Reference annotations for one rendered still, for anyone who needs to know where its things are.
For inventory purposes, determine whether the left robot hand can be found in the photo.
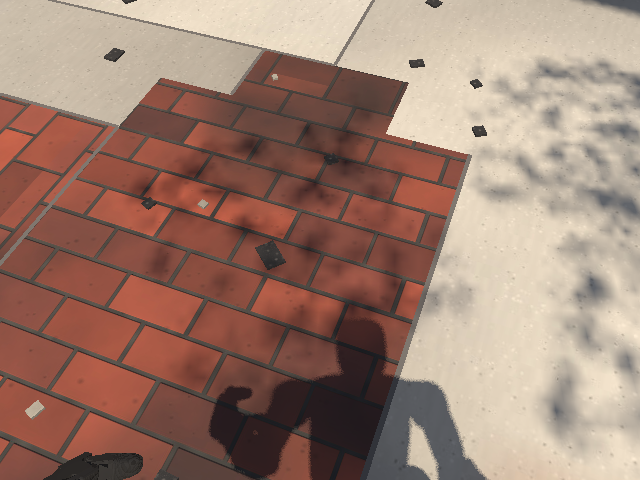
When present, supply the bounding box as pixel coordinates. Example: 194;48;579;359
43;452;143;480

